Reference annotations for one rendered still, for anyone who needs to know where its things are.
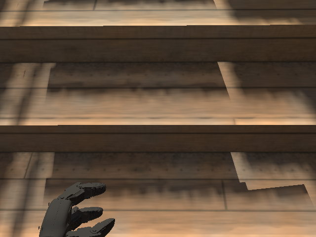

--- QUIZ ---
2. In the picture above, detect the left robot hand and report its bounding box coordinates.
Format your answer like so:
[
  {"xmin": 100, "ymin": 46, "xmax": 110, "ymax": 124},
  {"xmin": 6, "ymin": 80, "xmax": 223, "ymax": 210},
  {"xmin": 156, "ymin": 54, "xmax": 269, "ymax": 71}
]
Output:
[{"xmin": 39, "ymin": 182, "xmax": 116, "ymax": 237}]

